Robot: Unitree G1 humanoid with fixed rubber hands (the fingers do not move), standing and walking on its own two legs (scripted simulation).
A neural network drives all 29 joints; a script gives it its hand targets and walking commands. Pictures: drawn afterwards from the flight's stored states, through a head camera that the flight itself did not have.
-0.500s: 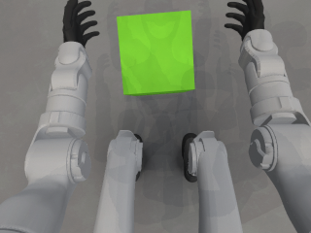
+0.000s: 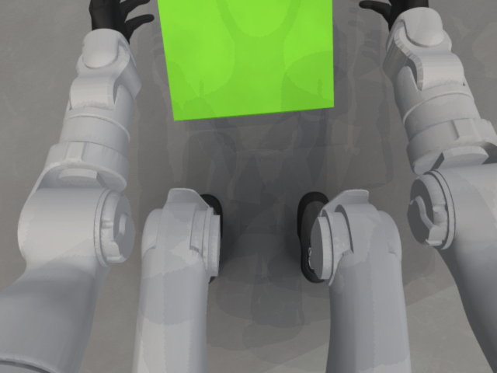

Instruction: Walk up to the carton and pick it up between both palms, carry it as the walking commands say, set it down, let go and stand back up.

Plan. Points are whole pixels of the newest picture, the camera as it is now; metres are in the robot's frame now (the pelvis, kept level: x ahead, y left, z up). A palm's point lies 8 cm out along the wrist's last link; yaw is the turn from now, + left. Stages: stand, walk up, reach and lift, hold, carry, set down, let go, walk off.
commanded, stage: reach and lift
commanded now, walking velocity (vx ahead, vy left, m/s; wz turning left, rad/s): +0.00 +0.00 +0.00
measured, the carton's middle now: (248, 46) +0.52 +0.02 -0.27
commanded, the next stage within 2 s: none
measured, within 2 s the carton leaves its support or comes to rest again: leaves its support in 1.62 s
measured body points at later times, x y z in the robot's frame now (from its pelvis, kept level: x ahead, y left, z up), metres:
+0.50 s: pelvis +0.00 +0.00 -0.03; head +0.36 +0.00 +0.22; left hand +0.53 +0.19 -0.21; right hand +0.55 -0.17 -0.21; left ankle +0.11 +0.13 -0.37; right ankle +0.11 -0.12 -0.37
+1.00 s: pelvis -0.01 +0.00 -0.02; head +0.37 +0.00 +0.22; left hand +0.53 +0.17 -0.21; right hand +0.55 -0.13 -0.22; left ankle +0.11 +0.13 -0.37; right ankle +0.11 -0.12 -0.37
